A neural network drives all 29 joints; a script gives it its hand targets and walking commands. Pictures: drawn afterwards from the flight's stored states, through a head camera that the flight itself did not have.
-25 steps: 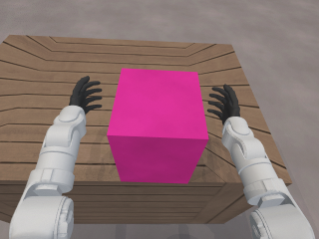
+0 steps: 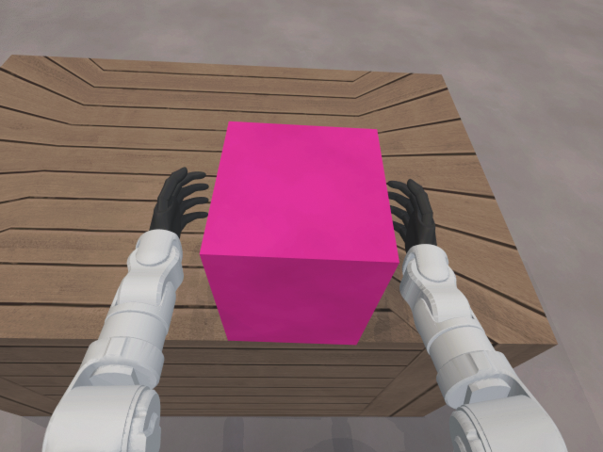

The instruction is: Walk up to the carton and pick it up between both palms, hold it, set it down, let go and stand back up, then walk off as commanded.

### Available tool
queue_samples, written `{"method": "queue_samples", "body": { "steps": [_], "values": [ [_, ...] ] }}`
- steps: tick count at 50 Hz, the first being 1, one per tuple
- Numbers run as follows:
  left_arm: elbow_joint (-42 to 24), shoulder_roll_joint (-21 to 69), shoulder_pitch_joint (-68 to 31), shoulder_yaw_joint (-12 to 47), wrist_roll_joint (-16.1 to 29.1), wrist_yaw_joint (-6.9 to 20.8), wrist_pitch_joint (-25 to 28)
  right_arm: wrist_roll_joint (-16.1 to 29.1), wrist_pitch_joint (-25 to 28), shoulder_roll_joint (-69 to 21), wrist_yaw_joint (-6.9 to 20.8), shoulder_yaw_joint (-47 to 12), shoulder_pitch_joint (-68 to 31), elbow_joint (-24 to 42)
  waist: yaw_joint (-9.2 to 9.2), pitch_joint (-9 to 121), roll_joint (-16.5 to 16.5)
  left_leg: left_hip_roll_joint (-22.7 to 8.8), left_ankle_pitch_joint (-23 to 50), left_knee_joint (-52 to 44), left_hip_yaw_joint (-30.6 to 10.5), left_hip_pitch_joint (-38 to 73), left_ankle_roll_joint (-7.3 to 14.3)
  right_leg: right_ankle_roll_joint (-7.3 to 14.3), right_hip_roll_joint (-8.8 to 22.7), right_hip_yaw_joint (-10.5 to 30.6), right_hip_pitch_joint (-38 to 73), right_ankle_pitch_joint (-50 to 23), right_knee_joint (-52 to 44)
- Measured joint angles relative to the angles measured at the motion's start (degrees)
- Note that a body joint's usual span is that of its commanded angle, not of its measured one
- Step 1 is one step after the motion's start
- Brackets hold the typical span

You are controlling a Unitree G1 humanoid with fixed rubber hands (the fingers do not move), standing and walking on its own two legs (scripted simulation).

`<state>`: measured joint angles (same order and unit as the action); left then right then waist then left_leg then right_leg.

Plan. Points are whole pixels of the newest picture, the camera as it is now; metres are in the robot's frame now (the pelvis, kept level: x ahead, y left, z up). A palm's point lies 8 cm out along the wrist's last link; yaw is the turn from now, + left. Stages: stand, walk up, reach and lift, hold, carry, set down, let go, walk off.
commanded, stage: reach and lift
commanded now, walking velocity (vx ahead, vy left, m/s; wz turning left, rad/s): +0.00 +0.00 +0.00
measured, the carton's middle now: (297, 241) +0.41 +0.04 +0.03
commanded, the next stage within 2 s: none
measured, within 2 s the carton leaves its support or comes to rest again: leaves its support in 1.76 s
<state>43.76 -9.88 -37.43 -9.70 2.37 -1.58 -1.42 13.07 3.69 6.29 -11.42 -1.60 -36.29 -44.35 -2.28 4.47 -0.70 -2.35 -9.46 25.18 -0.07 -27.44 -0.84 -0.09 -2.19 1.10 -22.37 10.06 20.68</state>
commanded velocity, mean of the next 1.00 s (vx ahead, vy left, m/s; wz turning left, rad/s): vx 0.00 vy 0.00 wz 0.00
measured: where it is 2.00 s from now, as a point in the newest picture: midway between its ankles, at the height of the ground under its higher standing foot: outside the picture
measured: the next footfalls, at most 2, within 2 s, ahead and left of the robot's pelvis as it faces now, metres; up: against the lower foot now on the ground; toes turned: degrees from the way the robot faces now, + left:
none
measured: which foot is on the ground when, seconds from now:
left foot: down 0.00-1.00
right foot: down 0.00-1.00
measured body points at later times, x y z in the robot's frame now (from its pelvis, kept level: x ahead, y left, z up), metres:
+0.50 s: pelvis -0.01 +0.01 +0.00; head +0.04 +0.04 +0.45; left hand +0.41 +0.19 +0.06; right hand +0.41 -0.11 +0.07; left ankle +0.02 +0.12 -0.74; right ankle -0.01 -0.12 -0.74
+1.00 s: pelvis +0.00 +0.00 +0.01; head +0.03 +0.03 +0.46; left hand +0.39 +0.19 +0.06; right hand +0.40 -0.10 +0.07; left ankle +0.02 +0.12 -0.74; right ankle -0.01 -0.12 -0.74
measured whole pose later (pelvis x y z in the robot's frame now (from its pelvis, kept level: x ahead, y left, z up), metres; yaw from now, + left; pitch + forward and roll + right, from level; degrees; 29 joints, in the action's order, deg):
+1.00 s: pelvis +0.00 +0.00 +0.01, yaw +1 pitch +2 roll -1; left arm 46.9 2.9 -37.7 -25.5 -21.2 0.7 4.0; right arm -21.8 14.6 -9.6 -4.9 31.3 -35.7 -51.8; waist -3.4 -1.4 -3.8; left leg -1.5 -8.2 19.2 -0.2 -12.7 -0.8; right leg 0.0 -1.3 0.7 -7.5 9.2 15.0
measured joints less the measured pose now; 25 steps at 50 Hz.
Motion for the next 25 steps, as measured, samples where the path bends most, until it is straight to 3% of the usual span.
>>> {"method": "queue_samples", "body": {
  "steps": [7, 11, 15, 19, 25],
  "values": [
    [2.28, 0.9, -1.93, 1.06, 0.42, -1.69, 1.39, -1.39, -0.05, 0.55, 0.66, 2.3, -2.59, -3.03, 0.02, 1.08, 0.75, 0.34, 0.04, 0.81, -0.09, -1.04, 0.33, -0.3, 0.32, -0.11, -0.96, 0.08, 0.82],
    [6.33, 2.69, -4.22, -0.62, -1.32, -0.77, 2.82, -3.19, -0.58, -0.56, 1.1, 3.14, -3.44, -4.44, -0.36, 1.2, 0.24, 0.56, 0.39, 0.18, 0.42, -0.24, 0.67, -0.55, 0.57, 0.35, -0.67, -0.05, 0.94],
    [10.47, 5.3, -6.12, -3.99, -6.13, -0.58, 4.3, -9.06, 0.53, -4.56, 1.82, 8.1, -4.97, -8.18, 0.14, -0.03, -0.67, 0.94, 0.88, -0.78, 0.48, 1.58, 0.75, -0.56, 0.96, 0.36, 0.79, 0.01, 0.87],
    [9.66, 7.42, -5.88, -6.35, -10.35, -2.64, 6.03, -14.82, 3.23, -6.44, 2.31, 14.02, -5.48, -9.48, 0.07, -0.88, -0.81, 0.93, 0.81, -0.47, 0.4, 1.89, 0.74, -0.59, 0.94, 0.28, 1.46, -0.24, 0.49],
    [9.18, 10.66, -6.22, -14.01, -17.74, -1.95, 7.83, -24.4, 5.84, -9.78, 4.54, 23.34, -5.85, -10.02, 0.02, -3.07, -1.73, 1.08, 1.34, -2.22, 1.01, 4.98, 1.05, -0.89, 1.16, 0.87, 4.37, -1.04, -1.32]
  ]
}}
